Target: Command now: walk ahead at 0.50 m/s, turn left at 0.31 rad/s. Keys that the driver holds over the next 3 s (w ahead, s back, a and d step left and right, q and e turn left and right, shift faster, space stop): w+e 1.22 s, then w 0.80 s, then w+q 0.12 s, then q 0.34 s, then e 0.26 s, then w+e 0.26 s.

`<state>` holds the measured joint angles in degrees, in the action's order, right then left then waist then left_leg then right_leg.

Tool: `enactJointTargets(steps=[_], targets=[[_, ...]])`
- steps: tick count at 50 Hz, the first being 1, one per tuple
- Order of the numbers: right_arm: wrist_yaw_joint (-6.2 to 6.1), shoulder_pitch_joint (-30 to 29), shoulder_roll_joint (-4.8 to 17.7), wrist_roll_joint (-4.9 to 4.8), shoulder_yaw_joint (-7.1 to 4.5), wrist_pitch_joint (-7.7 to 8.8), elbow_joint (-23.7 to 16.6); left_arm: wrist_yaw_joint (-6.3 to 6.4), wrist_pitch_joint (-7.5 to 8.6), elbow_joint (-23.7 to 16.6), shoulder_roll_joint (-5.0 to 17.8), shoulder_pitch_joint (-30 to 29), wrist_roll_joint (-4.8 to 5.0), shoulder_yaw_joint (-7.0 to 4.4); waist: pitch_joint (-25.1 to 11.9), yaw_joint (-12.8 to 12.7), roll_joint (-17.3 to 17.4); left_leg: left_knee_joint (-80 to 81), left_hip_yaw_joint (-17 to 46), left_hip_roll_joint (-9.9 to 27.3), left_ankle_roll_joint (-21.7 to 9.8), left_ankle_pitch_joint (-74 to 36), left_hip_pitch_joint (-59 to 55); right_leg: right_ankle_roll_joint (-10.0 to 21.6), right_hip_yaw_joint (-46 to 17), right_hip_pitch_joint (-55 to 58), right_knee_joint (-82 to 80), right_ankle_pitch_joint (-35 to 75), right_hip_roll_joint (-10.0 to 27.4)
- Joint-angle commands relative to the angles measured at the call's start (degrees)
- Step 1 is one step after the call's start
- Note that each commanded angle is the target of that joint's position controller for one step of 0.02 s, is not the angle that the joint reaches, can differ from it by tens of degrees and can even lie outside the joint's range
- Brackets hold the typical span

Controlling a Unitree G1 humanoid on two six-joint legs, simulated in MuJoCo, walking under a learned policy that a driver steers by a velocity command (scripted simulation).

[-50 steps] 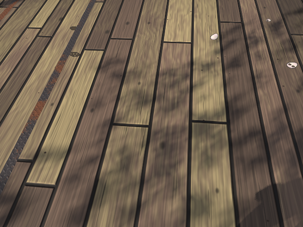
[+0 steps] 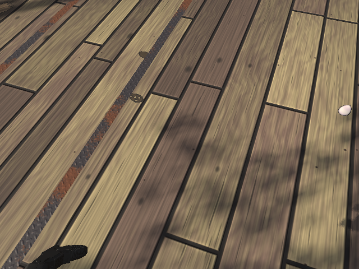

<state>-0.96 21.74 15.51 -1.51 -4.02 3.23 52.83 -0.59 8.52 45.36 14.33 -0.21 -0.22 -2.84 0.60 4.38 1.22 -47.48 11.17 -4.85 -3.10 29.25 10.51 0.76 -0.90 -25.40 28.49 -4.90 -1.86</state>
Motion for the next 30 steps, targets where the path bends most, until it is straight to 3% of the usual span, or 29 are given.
enactJointTargets(steps=[1,2,3,4,6,10,15,17,19,20,21,22,23,25,26,28,30], targets=[[0.21,1.9,7.2,-0.92,-0.61,1.82,-4.2,-0.26,-0.63,1.9,7.4,18.1,0.60,-2.52,-9.9,-8.9,-9.6,-26.4,-0.3,4.3,0.2,-1.5,34.8,12.4,-34.5,39.7,-11.5,-17.7,22.2],[0.12,-2.3,6.7,-0.09,-0.58,1.94,-5.2,-0.53,-0.99,1.4,7.0,14.7,0.33,-2.11,-5.3,-7.7,-4.5,-25.0,-2.9,6.4,0.4,-5.5,33.2,11.5,-27.5,31.8,-12.6,-10.7,19.3],[0.13,-5.1,6.2,1.03,-0.76,2.24,-6.3,-0.74,-1.28,1.3,6.8,12.4,0.05,-1.89,-2.5,-6.4,-3.8,-21.7,-4.5,8.2,0.5,-8.3,32.2,11.9,-24.1,26.1,-13.9,-4.2,17.6],[0.33,-5.7,5.5,1.38,-0.86,2.27,-6.9,-0.87,-1.39,1.2,6.1,11.7,-0.33,-1.46,-1.9,-5.1,-4.6,-18.8,-5.2,9.7,0.5,-9.7,29.4,11.8,-21.0,22.4,-15.0,0.7,15.7],[0.57,-6.3,3.3,1.47,-0.43,2.29,-7.7,-0.98,-1.53,2.0,6.1,12.9,0.19,-1.41,-2.5,-4.2,-6.4,-12.5,-7.0,10.0,1.2,-9.8,26.8,12.8,-18.3,20.0,-16.4,6.0,14.1],[0.91,-14.8,1.4,1.84,0.90,2.56,-10.6,0.22,-2.28,2.7,10.2,15.4,1.32,-2.73,-1.2,-5.5,-5.9,5.7,-9.1,8.5,3.2,-19.3,21.9,12.6,-13.6,14.7,-18.7,5.6,12.2],[1.66,-22.2,4.0,0.63,0.84,3.11,-12.7,0.65,-3.26,4.2,10.6,20.6,2.03,-2.80,-0.2,-7.2,-7.1,16.8,-8.6,5.7,3.8,-28.5,13.9,10.5,-14.3,13.3,-17.0,1.0,12.2],[1.73,-21.8,5.7,0.48,0.25,3.54,-13.0,0.98,-3.74,4.2,11.0,20.9,2.11,-2.91,-0.5,-5.7,-7.6,20.0,-8.0,5.7,3.0,-27.4,9.6,9.1,-16.5,14.0,-14.4,-2.2,12.8],[1.21,-15.1,7.9,0.81,-0.96,3.68,-11.2,1.24,-4.12,3.7,9.5,20.7,1.72,-2.41,-3.0,-2.0,-7.1,22.6,-8.4,6.4,1.2,-24.6,-1.5,6.8,-15.8,11.4,-7.5,-2.0,9.9],[0.67,-7.2,10.8,1.66,-1.97,3.82,-10.1,1.13,-3.99,2.4,6.5,19.4,1.15,-1.40,-8.0,1.8,-3.6,22.3,-2.5,13.1,-1.6,-22.1,-13.2,4.7,-12.6,5.2,5.2,-4.5,6.0],[0.30,-0.6,16.0,2.18,-3.29,3.07,-9.3,1.22,-3.18,0.5,1.9,23.5,0.90,-0.09,-15.4,1.9,10.7,24.5,14.5,26.2,-7.4,-18.9,-29.8,1.4,-4.6,-10.2,24.3,-21.3,-0.6],[0.77,1.3,14.5,1.87,-3.12,2.46,-8.1,1.33,-2.66,-0.2,4.4,25.6,2.43,-0.46,-16.6,1.1,17.2,29.7,29.5,31.2,-11.7,-6.2,-29.9,1.1,-5.1,-20.0,36.2,-30.0,0.8],[1.02,-1.8,9.9,1.47,-1.91,2.71,-9.0,1.46,-2.92,0.0,8.9,22.9,2.93,-1.66,-9.5,1.1,9.9,31.2,24.4,28.4,-9.9,-2.4,-23.7,1.3,-7.1,-22.5,41.3,-25.5,3.8],[1.47,-8.6,5.4,1.56,-0.48,2.88,-9.5,1.52,-4.01,-0.2,8.3,19.7,2.21,-2.13,-2.6,-1.7,5.5,34.0,10.7,23.0,-7.0,-10.8,-12.2,0.8,-5.6,-20.0,40.1,-17.0,7.0],[1.57,-10.8,4.3,1.89,-0.21,2.93,-9.4,1.37,-4.60,-0.7,7.4,19.1,1.89,-2.29,-0.7,-3.0,6.3,35.7,6.2,21.4,-6.5,-15.0,-8.2,0.5,-5.6,-18.2,38.3,-14.4,8.5],[1.55,-11.6,4.7,2.15,-0.62,3.32,-8.7,0.87,-5.50,-1.8,5.3,18.1,1.86,-2.01,0.3,-4.1,6.1,38.4,0.0,20.2,-6.7,-21.6,-4.3,0.0,-4.7,-15.8,36.9,-10.7,9.6],[1.26,-10.7,5.9,2.25,-1.20,3.70,-7.7,0.59,-5.92,-3.3,4.7,16.4,1.66,-1.95,0.3,-4.4,3.8,39.2,-4.3,20.5,-7.6,-28.0,-4.3,-0.6,-5.0,-17.0,34.6,-7.0,9.9]])
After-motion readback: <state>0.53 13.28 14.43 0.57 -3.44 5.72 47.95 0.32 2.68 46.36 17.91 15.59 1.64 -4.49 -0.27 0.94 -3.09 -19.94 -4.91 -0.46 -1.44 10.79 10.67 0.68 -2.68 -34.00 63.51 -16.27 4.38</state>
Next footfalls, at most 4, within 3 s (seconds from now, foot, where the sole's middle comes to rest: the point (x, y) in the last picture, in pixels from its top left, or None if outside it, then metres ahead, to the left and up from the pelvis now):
0.40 left None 0.35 0.13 -0.76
0.92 right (232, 242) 0.55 -0.20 -0.76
1.40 left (214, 165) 0.90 -0.19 -0.76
1.92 right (294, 150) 0.95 -0.56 -0.76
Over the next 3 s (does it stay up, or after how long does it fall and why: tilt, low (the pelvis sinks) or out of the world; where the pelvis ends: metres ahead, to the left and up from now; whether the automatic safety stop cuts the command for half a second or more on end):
stays up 1.17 -0.61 0.02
